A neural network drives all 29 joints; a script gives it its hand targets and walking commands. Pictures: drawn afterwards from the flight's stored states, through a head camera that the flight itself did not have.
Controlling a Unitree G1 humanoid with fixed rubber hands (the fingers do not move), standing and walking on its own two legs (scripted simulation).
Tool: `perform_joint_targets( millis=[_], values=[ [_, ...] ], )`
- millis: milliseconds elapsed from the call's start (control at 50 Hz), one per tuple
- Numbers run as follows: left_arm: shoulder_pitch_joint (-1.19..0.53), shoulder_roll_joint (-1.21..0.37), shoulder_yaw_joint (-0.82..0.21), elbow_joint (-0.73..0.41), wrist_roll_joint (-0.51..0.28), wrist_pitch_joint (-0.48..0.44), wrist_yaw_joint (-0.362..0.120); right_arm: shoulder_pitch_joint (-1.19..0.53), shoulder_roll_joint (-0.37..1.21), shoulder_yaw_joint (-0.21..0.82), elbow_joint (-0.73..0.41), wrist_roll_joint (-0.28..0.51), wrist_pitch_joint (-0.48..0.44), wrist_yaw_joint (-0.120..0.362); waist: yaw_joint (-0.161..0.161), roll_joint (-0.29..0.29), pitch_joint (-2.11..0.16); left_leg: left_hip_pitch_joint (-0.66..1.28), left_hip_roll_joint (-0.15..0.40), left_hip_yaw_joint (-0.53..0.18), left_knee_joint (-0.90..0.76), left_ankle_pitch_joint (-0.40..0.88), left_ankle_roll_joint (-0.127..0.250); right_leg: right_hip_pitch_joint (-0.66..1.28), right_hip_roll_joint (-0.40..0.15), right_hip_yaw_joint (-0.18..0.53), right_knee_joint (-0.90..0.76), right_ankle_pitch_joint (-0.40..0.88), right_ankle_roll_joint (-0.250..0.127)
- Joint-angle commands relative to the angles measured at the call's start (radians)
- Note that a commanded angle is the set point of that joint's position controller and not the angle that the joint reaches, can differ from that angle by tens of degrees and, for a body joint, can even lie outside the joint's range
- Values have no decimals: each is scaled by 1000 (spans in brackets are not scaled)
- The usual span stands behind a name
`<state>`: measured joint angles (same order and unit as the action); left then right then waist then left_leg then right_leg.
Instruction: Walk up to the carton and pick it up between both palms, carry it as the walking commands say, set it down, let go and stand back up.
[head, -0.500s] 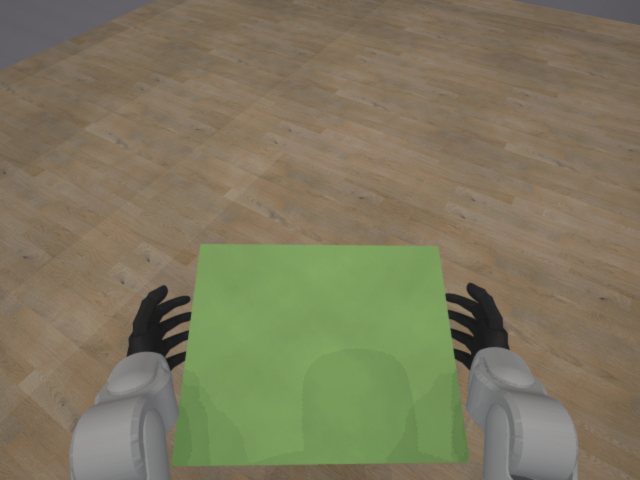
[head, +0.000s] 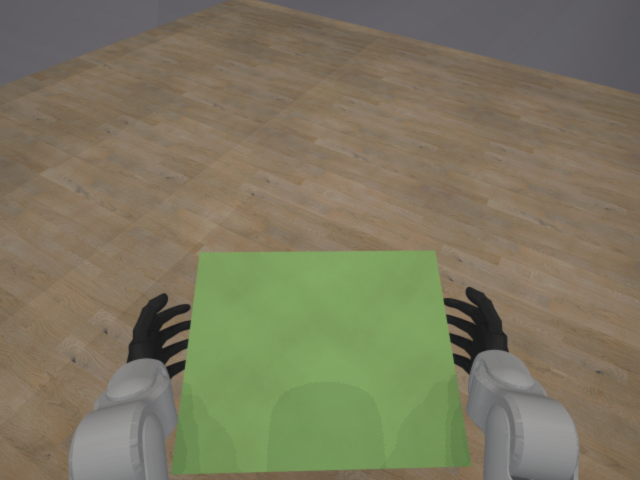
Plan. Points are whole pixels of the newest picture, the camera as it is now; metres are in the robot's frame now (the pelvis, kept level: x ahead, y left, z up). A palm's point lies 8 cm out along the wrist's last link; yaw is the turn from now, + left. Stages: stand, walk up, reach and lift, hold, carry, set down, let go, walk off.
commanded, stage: carry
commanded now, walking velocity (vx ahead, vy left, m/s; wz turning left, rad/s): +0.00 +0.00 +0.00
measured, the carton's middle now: (318, 362) +0.29 +0.00 +0.00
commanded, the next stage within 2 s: none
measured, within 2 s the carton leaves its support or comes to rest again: neither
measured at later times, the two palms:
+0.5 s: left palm (195, 361) +0.25 +0.14 +0.09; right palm (522, 353) +0.26 -0.22 +0.09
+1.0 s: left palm (180, 395) +0.21 +0.14 +0.09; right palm (531, 380) +0.22 -0.21 +0.10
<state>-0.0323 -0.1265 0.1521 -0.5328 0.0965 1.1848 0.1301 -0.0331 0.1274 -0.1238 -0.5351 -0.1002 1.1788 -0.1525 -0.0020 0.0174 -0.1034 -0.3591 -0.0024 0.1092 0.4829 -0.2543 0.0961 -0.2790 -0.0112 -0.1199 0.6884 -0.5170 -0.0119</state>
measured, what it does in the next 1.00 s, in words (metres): steps on the spot: right foot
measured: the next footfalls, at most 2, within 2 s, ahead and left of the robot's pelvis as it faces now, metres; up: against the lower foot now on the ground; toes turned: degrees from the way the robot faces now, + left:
right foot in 0.20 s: +0.02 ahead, -0.13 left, +0.00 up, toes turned -5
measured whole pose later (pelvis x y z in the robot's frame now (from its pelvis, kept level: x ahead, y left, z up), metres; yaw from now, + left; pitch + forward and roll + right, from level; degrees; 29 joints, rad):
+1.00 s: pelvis -0.01 -0.04 -0.01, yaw +2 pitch +3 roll +1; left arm -0.01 -0.13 0.15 -0.53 0.10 1.23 0.14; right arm -0.02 0.13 -0.12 -0.54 -0.10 1.23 -0.16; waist 0.00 -0.01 -0.11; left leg -0.31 -0.02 0.10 0.52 -0.26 0.04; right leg -0.29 -0.01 -0.12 0.55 -0.31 -0.04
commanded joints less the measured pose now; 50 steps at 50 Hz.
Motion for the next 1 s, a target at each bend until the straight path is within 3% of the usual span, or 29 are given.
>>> perform_joint_targets(
  millis=[0,20,80,120,160,180,200,240,260,320,360,460,480,500,540,560,620,660,700,740,760,780,820,840,860,900,940,960,980],
  values=[
    [-400,-823,-783,-50,-373,-19,-213,-363,803,700,-59,378,-35,270,-6,123,-349,490,239,-272,-29,1003,14,-75,18,54,-97,57,27],
    [-378,-866,-802,-86,-399,-29,-217,-391,832,736,-138,406,-48,271,-13,101,-350,526,228,-239,-2,1139,9,-80,27,25,-94,100,32],
    [-393,-872,-802,-95,-395,-30,-215,-390,841,746,-123,405,-44,274,-7,142,-360,464,202,-184,45,1035,-2,21,-2,-5,-264,272,36],
    [-353,-832,-769,-91,-381,-21,-220,-388,820,756,-120,400,-36,270,5,50,-350,343,180,-186,57,817,-16,148,-60,44,-327,393,22],
    [-365,-803,-764,-106,-382,-20,-221,-365,811,745,-92,396,-28,268,-2,-3,-372,241,130,-138,65,615,-42,222,-140,76,-195,726,-11],
    [-355,-819,-757,-67,-379,-18,-225,-423,798,756,-153,401,-32,260,-7,-73,-374,194,123,-115,68,525,-48,250,-171,70,-140,892,-16],
    [-392,-834,-768,-102,-392,-24,-227,-446,810,757,-177,405,-33,260,-8,-68,-377,154,100,-98,71,415,-44,255,-194,88,-140,1001,-21],
    [-420,-817,-748,-84,-403,-14,-231,-432,818,747,-120,391,-15,248,-8,-151,-323,116,93,-96,85,350,-49,238,-201,85,-144,1073,-39],
    [-395,-803,-748,-81,-401,-9,-223,-413,810,743,-95,395,-4,247,-7,-133,-320,112,88,-78,73,265,-60,235,-197,83,-158,1021,-41],
    [-375,-766,-707,-49,-363,3,-221,-473,760,741,-135,388,0,235,-7,-118,-282,117,108,-88,69,319,-61,205,-189,81,-144,953,-45],
    [-403,-789,-734,-84,-397,8,-223,-466,789,749,-138,393,10,231,-9,-155,-304,129,117,-94,65,380,-53,218,-175,83,-138,937,-35],
    [-360,-749,-691,-36,-370,20,-220,-486,760,749,-131,395,27,222,-11,-136,-251,97,93,-75,66,191,-62,196,-203,101,-167,933,-52],
    [-383,-770,-705,-49,-375,19,-220,-494,793,758,-124,408,26,228,-5,-102,-270,110,105,-96,49,210,-50,176,-188,95,-165,774,-51],
    [-372,-768,-714,-56,-378,22,-215,-429,778,734,-84,390,32,228,-7,-79,-268,104,118,-103,48,286,-52,177,-179,91,-164,743,-46],
    [-414,-760,-717,-37,-377,34,-211,-437,789,715,-31,384,41,228,0,-36,-212,106,118,-120,8,247,-55,84,-168,110,-208,508,-44],
    [-439,-750,-725,-58,-370,37,-210,-460,772,697,-42,378,36,230,1,31,-186,90,139,-158,-46,205,-47,54,-144,103,-216,316,-39],
    [-418,-726,-689,-7,-339,48,-207,-493,746,699,-36,378,43,230,6,25,-101,24,160,-196,-105,119,-43,31,-126,102,-240,185,-23],
    [-467,-733,-704,-25,-358,49,-201,-467,778,695,20,381,54,232,7,19,-126,-28,162,-220,-146,9,-45,70,-114,109,-239,170,-24],
    [-456,-764,-706,-18,-357,45,-203,-470,782,685,-4,371,46,232,6,-16,-136,28,151,-195,-108,85,-51,36,-134,134,-247,214,-28],
    [-454,-748,-711,0,-350,45,-205,-478,765,679,12,372,41,237,7,46,-128,54,154,-190,-97,191,-57,41,-131,114,-222,256,-28],
    [-464,-762,-718,-15,-364,43,-211,-484,784,685,4,371,43,238,4,5,-133,74,154,-183,-77,194,-53,15,-136,137,-237,283,-26],
    [-484,-763,-719,-31,-370,42,-208,-473,788,678,5,367,41,235,3,41,-138,63,145,-184,-74,215,-47,39,-128,114,-228,254,-21],
    [-432,-771,-712,5,-365,41,-214,-480,786,703,-19,378,38,234,6,-23,-146,32,138,-167,-22,297,-48,71,-147,127,-216,377,-31],
    [-476,-792,-720,-13,-366,37,-213,-523,795,703,-46,386,35,238,3,18,-162,76,143,-154,-34,276,-47,56,-148,125,-215,350,-27],
    [-474,-785,-723,-20,-379,36,-215,-517,812,706,-34,391,32,238,1,-19,-160,81,143,-160,-22,286,-47,50,-137,120,-220,375,-38],
    [-457,-772,-724,-30,-369,38,-210,-463,803,697,0,377,39,236,1,7,-156,64,144,-160,-18,267,-42,68,-137,133,-224,395,-39],
    [-451,-748,-712,-26,-363,39,-206,-460,789,699,2,374,43,234,-5,-55,-163,92,139,-144,4,277,-49,58,-142,130,-216,456,-44],
    [-479,-741,-713,-46,-372,41,-205,-460,795,690,6,376,47,235,-9,-51,-171,65,121,-146,-5,175,-43,57,-149,143,-245,395,-48],
    [-465,-734,-697,4,-361,36,-215,-480,773,705,9,361,44,230,-8,-122,-114,56,132,-146,2,214,-47,56,-149,142,-242,468,-46]
  ],
)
